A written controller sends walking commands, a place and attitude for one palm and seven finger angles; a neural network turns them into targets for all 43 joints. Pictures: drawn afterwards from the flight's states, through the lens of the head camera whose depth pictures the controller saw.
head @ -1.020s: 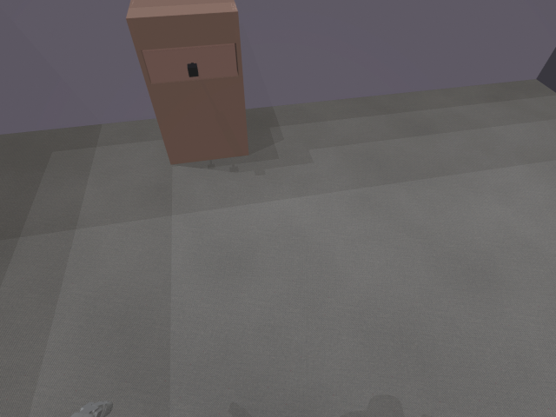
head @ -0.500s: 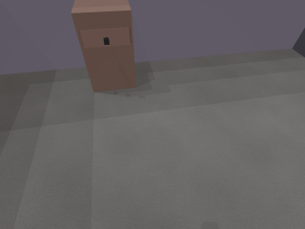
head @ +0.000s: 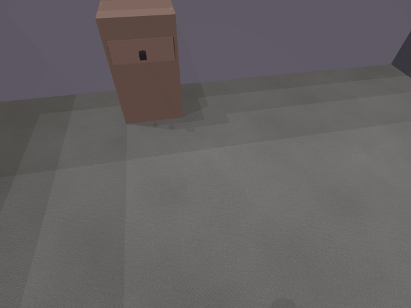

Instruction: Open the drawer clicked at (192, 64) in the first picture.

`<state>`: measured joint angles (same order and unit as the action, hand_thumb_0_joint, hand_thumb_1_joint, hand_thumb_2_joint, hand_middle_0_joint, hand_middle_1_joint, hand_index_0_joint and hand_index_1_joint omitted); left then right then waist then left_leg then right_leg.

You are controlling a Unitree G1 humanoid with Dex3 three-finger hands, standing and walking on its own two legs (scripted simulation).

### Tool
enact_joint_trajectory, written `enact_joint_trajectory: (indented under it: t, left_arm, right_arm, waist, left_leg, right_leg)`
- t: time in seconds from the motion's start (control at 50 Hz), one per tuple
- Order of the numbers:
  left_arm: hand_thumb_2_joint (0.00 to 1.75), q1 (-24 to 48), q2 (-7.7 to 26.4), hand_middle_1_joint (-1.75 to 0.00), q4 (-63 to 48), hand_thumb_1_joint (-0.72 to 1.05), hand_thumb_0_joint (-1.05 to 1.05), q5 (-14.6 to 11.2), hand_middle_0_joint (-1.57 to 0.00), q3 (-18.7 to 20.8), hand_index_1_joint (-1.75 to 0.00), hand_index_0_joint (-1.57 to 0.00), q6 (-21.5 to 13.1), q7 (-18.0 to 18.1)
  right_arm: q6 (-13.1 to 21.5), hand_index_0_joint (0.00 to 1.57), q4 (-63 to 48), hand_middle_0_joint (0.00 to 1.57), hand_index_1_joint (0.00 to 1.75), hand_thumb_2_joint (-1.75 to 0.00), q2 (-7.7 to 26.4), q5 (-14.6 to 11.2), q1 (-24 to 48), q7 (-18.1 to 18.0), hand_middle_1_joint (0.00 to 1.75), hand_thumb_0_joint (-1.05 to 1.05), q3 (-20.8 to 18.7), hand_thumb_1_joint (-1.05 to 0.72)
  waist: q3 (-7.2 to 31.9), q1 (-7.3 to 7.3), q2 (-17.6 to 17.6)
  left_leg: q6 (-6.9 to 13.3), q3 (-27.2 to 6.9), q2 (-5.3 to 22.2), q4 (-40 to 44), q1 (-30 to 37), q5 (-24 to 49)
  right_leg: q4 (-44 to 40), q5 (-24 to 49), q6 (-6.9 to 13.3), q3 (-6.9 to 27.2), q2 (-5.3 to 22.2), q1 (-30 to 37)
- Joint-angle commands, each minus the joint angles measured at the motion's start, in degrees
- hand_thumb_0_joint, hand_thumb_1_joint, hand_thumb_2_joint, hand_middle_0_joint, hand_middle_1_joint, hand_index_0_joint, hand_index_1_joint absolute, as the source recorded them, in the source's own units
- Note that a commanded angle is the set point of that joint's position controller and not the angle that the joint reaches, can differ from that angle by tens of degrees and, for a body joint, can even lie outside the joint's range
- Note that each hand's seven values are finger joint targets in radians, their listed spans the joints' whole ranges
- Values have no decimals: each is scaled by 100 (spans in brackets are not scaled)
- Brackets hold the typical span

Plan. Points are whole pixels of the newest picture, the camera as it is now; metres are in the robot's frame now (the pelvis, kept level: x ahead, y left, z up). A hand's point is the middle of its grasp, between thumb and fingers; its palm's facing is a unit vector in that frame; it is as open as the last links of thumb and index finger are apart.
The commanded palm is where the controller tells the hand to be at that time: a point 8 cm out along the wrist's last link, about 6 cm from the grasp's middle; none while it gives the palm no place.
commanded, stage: look at it before walking up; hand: left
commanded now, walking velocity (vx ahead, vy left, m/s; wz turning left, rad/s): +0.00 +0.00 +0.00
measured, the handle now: (142, 54) +1.49 +0.47 -0.23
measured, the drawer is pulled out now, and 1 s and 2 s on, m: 0.00 0.00 0.00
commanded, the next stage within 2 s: walk to a spot facing it in 0.52 s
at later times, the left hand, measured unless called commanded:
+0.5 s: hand out of the picture +0.08 +0.25 -0.16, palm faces -0.02 -0.94 -0.33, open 7.4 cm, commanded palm none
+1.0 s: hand out of the picture +0.04 +0.21 -0.19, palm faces +0.04 -0.99 -0.15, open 7.4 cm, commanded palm none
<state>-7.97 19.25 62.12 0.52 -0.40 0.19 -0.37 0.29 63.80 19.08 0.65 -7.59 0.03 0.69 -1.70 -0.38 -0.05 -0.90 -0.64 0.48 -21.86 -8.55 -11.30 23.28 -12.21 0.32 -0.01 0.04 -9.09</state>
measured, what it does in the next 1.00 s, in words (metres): lifts its right foot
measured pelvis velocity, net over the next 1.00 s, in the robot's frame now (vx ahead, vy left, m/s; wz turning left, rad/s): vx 0.09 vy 0.03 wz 0.02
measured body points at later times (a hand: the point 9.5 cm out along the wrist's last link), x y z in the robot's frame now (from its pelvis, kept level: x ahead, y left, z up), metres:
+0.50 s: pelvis +0.01 +0.00 +0.00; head +0.02 +0.00 +0.45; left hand +0.08 +0.30 -0.13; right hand +0.09 -0.29 -0.13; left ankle +0.01 +0.13 -0.74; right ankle +0.01 -0.11 -0.74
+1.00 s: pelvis +0.09 +0.03 -0.01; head +0.09 +0.06 +0.44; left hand +0.04 +0.27 -0.18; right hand +0.07 -0.20 -0.16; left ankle +0.03 +0.12 -0.74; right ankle +0.01 -0.10 -0.70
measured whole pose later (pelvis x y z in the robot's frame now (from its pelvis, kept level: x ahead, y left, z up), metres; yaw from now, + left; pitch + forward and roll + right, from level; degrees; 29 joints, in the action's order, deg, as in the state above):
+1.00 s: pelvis +0.09 +0.03 -0.01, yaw +1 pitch +0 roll -1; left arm -21.2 11.6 64.4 1.2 1.1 1.2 -0.8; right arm 2.9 63.3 9.6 1.4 -20.7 -0.3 -0.2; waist 0.5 0.4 -2.4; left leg 2.3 5.2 0.5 -30.6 -8.9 -22.1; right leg 52.5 -26.6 0.8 -2.0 1.7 -16.9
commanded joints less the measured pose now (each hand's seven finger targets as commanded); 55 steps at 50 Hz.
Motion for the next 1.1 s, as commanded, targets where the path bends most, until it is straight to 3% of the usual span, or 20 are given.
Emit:
enact_joint_trajectory:
  t: [0.0, 0.6, 0.62, 0.64, 0.7, 0.74, 0.76, 0.78, 0.82, 0.84, 0.86, 0.88, 0.9, 0.92, 0.94, 0.96, 0.98, 1.02, 1.08]
  left_arm:
    - [90, 235, 1186, -30, -364, 90, 0, 13, -20, 226, -30, -20, -145, 90]
    - [90, 205, 1205, -30, -337, 90, 0, 8, -20, 218, -30, -20, -168, 96]
    - [90, -14, 733, -30, -212, 90, 0, -4, -20, 123, -30, -20, -119, 114]
    - [90, -238, 470, -30, -141, 90, 0, 10, -20, 57, -30, -20, -55, 123]
    - [90, -560, 557, -30, -134, 90, 0, 70, -20, 129, -30, -20, 23, 50]
    - [90, -853, 681, -30, -163, 90, 0, 80, -20, 226, -30, -20, 12, 30]
    - [90, -1053, 734, -30, -167, 90, 0, 77, -20, 269, -30, -20, -17, 45]
    - [90, -1152, 741, -30, -187, 90, 0, 70, -20, 316, -30, -20, -61, 53]
    - [90, -1140, 653, -30, -241, 90, 0, 82, -20, 356, -30, -20, -153, 67]
    - [90, -1013, 581, -30, -268, 90, 0, 80, -20, 370, -30, -20, -166, 67]
    - [90, -885, 441, -30, -315, 90, 0, 60, -20, 356, -30, -20, -156, 54]
    - [90, -861, 136, -30, -389, 90, 0, 37, -20, 318, -30, -20, -141, 21]
    - [90, -644, -212, -30, -554, 90, 0, 38, -20, 253, -30, -20, -147, -3]
    - [90, -133, -159, -30, -776, 90, 0, 95, -20, 240, -30, -20, -210, 47]
    - [90, -92, -190, -30, -779, 90, 0, 79, -20, 279, -30, -20, -256, 26]
    - [90, -66, -179, -30, -707, 90, 0, 81, -20, 280, -30, -20, -290, -27]
    - [90, -191, -334, -30, -635, 90, 0, 93, -20, 282, -30, -20, -297, -61]
    - [90, -320, -508, -30, -578, 90, 0, 85, -20, 285, -30, -20, -245, -97]
    - [90, -83, -676, -30, -639, 90, 0, 90, -20, 291, -30, -20, -190, -140]
  right_arm:
    - [154, 20, -387, 20, 30, -90, 1178, -9, 287, -66, 30, 0, -253, -90]
    - [166, 20, -380, 20, 30, -90, 1207, -26, 389, -80, 30, 0, -238, -90]
    - [114, 20, -277, 20, 30, -90, 732, -4, 225, -62, 30, 0, -130, -90]
    - [51, 20, -204, 20, 30, -90, 445, 23, -3, -44, 30, 0, -55, -90]
    - [-28, 20, -230, 20, 30, -90, 378, 82, -177, -7, 30, 0, -92, -90]
    - [-17, 20, -340, 20, 30, -90, 272, 89, -241, 1, 30, 0, -111, -90]
    - [-2, 20, -408, 20, 30, -90, 216, 82, -290, 3, 30, 0, -132, -90]
    - [34, 20, -475, 20, 30, -90, 176, 79, -266, 14, 30, 0, -163, -90]
    - [115, 20, -541, 20, 30, -90, 87, 53, -399, 41, 30, 0, -202, -90]
    - [156, 20, -481, 20, 30, -90, -23, 40, -672, 49, 30, 0, -214, -90]
    - [197, 20, -345, 20, 30, -90, -66, 24, -1084, 44, 30, 0, -225, -90]
    - [235, 20, -162, 20, 30, -90, 99, 52, -1650, 3, 30, 0, -284, -90]
    - [268, 20, 39, 20, 30, -90, 566, 119, -2349, -26, 30, 0, -420, -90]
    - [290, 20, 156, 20, 30, -90, 450, 106, -2776, -110, 30, 0, -405, -90]
    - [306, 20, 140, 20, 30, -90, 239, 65, -2641, -155, 30, 0, -350, -90]
    - [361, 20, 66, 20, 30, -90, 38, 39, -2465, -165, 30, 0, -332, -90]
    - [421, 20, 34, 20, 30, -90, -40, 56, -2376, -182, 30, 0, -304, -90]
    - [493, 20, 87, 20, 30, -90, -190, 36, -2322, -216, 30, 0, -294, -90]
    - [531, 20, 217, 20, 30, -90, -353, 19, -2455, -243, 30, 0, -307, -90]
  waist:
    - [243, 17, -77]
    - [460, 4, -29]
    - [550, 7, -72]
    - [535, 8, -82]
    - [-265, -75, -339]
    - [-504, -157, -834]
    - [-437, -180, -1042]
    - [-532, -182, -1035]
    - [-528, -59, -741]
    - [-455, 98, -585]
    - [-391, 275, -261]
    - [-351, 457, 552]
    - [-418, 684, 1887]
    - [-780, 788, 1596]
    - [-861, 632, 870]
    - [-803, 533, 337]
    - [-597, 433, 326]
    - [-469, 287, 567]
    - [-607, 274, 554]
  left_leg:
    - [254, -534, 592, 360, -40, 373]
    - [245, -503, 644, 330, 223, 1022]
    - [184, -423, 621, 286, 235, 757]
    - [135, -350, 548, 211, 165, 225]
    - [178, -252, 286, -56, -745, -1563]
    - [164, 50, 69, -779, -1348, -1630]
    - [166, 224, 59, -1286, -1537, -1493]
    - [168, 287, 135, -1603, -1671, -1419]
    - [179, 330, 317, -1512, -1533, -1367]
    - [189, 409, 325, -1006, -1005, -1189]
    - [233, 415, 298, -500, -197, -974]
    - [437, -420, 675, 98, 516, -1205]
    - [945, -2138, 1834, 978, 989, -1581]
    - [1233, -2850, 2189, 1253, 1116, -784]
    - [1441, -2627, 2271, 1087, 1139, -103]
    - [1462, -2261, 2180, 992, 1151, 504]
    - [1375, -1796, 1997, 945, 1201, 1077]
    - [1237, -1077, 1671, 954, 1118, 1555]
    - [1086, -540, 1391, 1112, 926, 1643]
  right_leg:
    - [-551, 108, 148, 629, 676, -77]
    - [-478, 968, 133, 548, 711, 198]
    - [-503, 636, 58, 485, 722, 240]
    - [-481, -91, 29, 494, 683, 209]
    - [-737, -2078, 185, 867, 703, -220]
    - [-1047, -2678, 442, 1330, 1048, -109]
    - [-1248, -2860, 624, 1671, 1335, 55]
    - [-1346, -2728, 790, 1867, 1569, 47]
    - [-1116, -1940, 939, 1636, 1678, -29]
    - [-779, -1593, 853, 1232, 1546, -277]
    - [-311, -1469, 664, 738, 1204, -803]
    - [709, -1333, 382, 161, 604, -1477]
    - [2522, -1654, 62, -711, -29, -2472]
    - [3520, -2008, 87, -263, 55, -3239]
    - [3989, -1682, 129, -19, 373, -3500]
    - [4093, -1380, 90, 35, 564, -3527]
    - [4106, -1183, 21, -12, 628, -3368]
    - [3891, -850, -77, -159, 692, -3141]
    - [3279, -346, -134, -416, 692, -3023]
